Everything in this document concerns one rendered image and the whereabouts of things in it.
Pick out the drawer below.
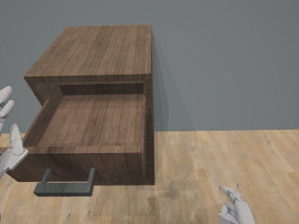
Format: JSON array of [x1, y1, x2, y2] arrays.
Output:
[[0, 81, 147, 182]]

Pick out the robot right hand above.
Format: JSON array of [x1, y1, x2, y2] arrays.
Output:
[[219, 186, 256, 224]]

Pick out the robot left hand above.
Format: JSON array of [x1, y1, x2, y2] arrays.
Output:
[[0, 86, 28, 179]]

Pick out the handle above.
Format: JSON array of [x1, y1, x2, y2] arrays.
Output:
[[33, 168, 96, 197]]

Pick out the cabinet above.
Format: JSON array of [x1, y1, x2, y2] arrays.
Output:
[[23, 24, 155, 186]]

